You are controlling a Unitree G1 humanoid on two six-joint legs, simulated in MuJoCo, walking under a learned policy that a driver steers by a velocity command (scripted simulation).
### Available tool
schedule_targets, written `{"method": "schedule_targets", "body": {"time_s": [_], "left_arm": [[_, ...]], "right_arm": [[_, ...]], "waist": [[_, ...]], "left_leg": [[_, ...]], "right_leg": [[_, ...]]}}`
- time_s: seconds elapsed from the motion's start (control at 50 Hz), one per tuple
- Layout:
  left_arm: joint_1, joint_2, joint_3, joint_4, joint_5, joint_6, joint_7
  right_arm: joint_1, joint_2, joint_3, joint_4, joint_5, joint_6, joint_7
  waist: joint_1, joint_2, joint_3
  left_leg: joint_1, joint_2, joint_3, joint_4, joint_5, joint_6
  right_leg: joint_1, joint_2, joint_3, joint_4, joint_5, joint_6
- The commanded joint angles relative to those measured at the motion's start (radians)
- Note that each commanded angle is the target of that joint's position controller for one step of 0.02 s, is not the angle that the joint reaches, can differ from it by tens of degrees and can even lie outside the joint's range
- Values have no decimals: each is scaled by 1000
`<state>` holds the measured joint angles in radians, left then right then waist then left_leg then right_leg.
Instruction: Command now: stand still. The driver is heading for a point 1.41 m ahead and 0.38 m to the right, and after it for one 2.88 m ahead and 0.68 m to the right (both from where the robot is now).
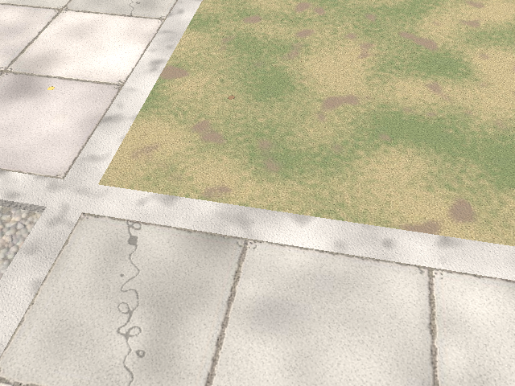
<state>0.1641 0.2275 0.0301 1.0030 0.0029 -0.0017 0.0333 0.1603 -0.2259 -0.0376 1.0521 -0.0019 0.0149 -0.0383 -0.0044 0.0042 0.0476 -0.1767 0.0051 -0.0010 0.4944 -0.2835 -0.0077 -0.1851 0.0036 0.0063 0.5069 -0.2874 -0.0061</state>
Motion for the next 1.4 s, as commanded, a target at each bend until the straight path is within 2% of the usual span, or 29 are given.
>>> {"method": "schedule_targets", "body": {"time_s": [0.02,0.1,0.12,0.16,0.24,0.32,0.34,0.36,0.38,0.4,0.44,0.52,0.66,0.7,0.74,0.76,0.78,0.8,0.84,0.9,1.0,1.14,1.2,1.24,1.26,1.28,1.3,1.34,1.4], "left_arm": [[7,106,19,-19,0,-8,5],[16,101,17,2,0,-7,6],[53,104,20,22,-6,-4,8],[75,145,35,15,-23,-9,6],[126,201,63,8,-35,-75,-6],[-77,164,49,-95,-52,-82,-24],[-82,166,62,-82,36,-58,-38],[-146,74,42,-122,51,-58,-43],[-178,29,29,-192,44,-67,-52],[-211,65,35,-197,49,-71,-61],[-128,84,40,-166,40,-79,-84],[-190,66,33,-201,43,-48,-106],[-369,56,9,-306,27,-36,-101],[-306,76,16,-299,32,-39,-84],[37,137,48,-206,30,-48,-59],[254,192,74,-136,38,-54,-45],[353,304,100,-111,68,-63,-35],[339,300,98,-105,45,-66,-50],[137,168,71,-108,34,-79,-57],[98,66,37,-72,25,-101,-54],[223,83,28,-41,9,-128,-52],[370,133,15,-3,-4,-143,-33],[342,215,30,0,28,-114,-11],[278,199,32,-24,42,-95,-9],[369,26,-2,-71,7,-102,-32],[410,63,7,-79,-39,-111,-34],[273,123,22,-98,-31,-106,-24],[198,88,19,-108,-11,-91,-39],[169,23,13,-156,20,-39,-68]], "right_arm": [[14,-102,-16,-14,-1,-9,-4],[25,-95,-12,5,-1,-10,-5],[64,-92,-14,26,5,-9,-6],[54,-124,-25,7,21,-18,-4],[-52,-37,-6,-68,29,-100,26],[184,-42,-14,2,32,-122,32],[351,-79,-27,40,-42,-103,46],[497,-144,-49,72,-64,-106,40],[487,-185,-50,63,-63,-103,42],[385,-144,-41,39,-53,-98,39],[273,-129,-37,-12,-39,-112,42],[323,-73,-17,7,-22,-137,35],[374,-117,-21,23,-15,-143,36],[374,-145,-24,29,-14,-137,36],[343,-195,-37,25,-23,-119,25],[306,-196,-40,9,-24,-113,23],[362,-26,-7,-42,-3,-115,47],[351,-40,-14,-66,8,-141,56],[182,-102,-31,-121,3,-144,53],[213,-20,-13,-123,-40,-105,76],[-59,-39,3,-247,-42,-74,95],[-270,-51,27,-329,-15,-89,96],[-75,-136,-3,-300,-17,-94,63],[320,-234,-46,-197,-34,-94,24],[364,-324,-71,-195,-78,-99,14],[312,-285,-72,-201,-71,-98,39],[192,-196,-59,-207,-56,-104,48],[120,-107,-40,-193,-51,-123,52],[157,-55,-23,-135,-20,-144,49]], "waist": [[0,-7,-32],[0,-5,-23],[0,-11,-67],[12,-24,47],[35,-195,84],[-116,-140,48],[-174,-20,-1],[-244,252,-30],[-188,323,19],[-135,137,94],[-56,43,31],[-43,73,79],[-52,96,137],[-9,128,71],[155,157,-112],[255,117,-212],[191,-164,-346],[162,-225,-416],[72,-39,-95],[-45,-53,-27],[-14,-26,120],[37,-30,101],[-87,-125,-72],[-256,-99,-268],[-151,160,-381],[-105,233,-452],[-85,103,-250],[-37,-21,-76],[29,40,3]], "left_leg": [[1,25,-23,-73,186,20],[-6,23,-20,-81,161,18],[2,-5,10,-64,-71,31],[-146,4,-24,-39,-495,72],[-274,29,32,219,-85,67],[110,-5,113,-17,-54,116],[327,-36,122,-102,-68,108],[492,196,-220,-250,-304,132],[447,385,-646,-394,-545,224],[362,404,-631,-395,-558,239],[314,316,-444,-390,-384,204],[228,228,-241,-470,-157,193],[225,233,-24,-531,367,183],[274,241,39,-365,884,167],[221,244,77,45,1169,143],[13,191,79,355,957,131],[-350,46,55,780,164,109],[-493,-59,-129,950,-175,140],[-581,70,-91,944,56,156],[-424,136,-87,817,87,120],[-598,161,12,573,259,66],[-389,24,158,73,461,119],[-146,-64,107,53,241,150],[315,45,-7,50,53,173],[591,352,-426,3,-301,221],[624,445,-819,-209,-481,261],[453,379,-647,-255,-499,215],[176,327,-374,-306,-204,166],[30,265,-112,-350,-27,99]], "right_leg": [[-8,-35,32,-85,208,-21],[-14,-32,30,-94,179,-20],[-1,-9,10,-90,-70,-34],[-104,-45,89,-124,-554,-87],[-50,-323,479,-363,-523,-226],[-295,-185,213,-277,-364,-134],[-401,-89,113,-97,-394,-137],[-594,23,-32,328,-259,-99],[-807,54,3,505,-206,-103],[-854,-39,78,604,-79,-110],[-767,-93,49,614,57,-83],[-717,-103,-26,550,142,-23],[-472,-54,-136,162,213,-83],[-316,15,-178,132,137,-130],[52,84,-174,116,61,-168],[348,21,-93,96,3,-184],[630,-287,362,-17,-470,-235],[597,-386,844,-292,-728,-250],[277,-322,547,-303,-435,-214],[-27,-215,292,-360,-251,-171],[-74,-138,112,-478,7,-186],[226,-146,-44,-496,874,-131],[367,-197,-1,-148,1318,-126],[130,-159,1,382,996,-140],[-252,-17,-9,778,205,-125],[-439,51,85,953,-130,-141],[-505,-31,90,938,2,-155],[-455,-96,81,852,81,-148],[-451,-153,68,817,98,-118]]}}
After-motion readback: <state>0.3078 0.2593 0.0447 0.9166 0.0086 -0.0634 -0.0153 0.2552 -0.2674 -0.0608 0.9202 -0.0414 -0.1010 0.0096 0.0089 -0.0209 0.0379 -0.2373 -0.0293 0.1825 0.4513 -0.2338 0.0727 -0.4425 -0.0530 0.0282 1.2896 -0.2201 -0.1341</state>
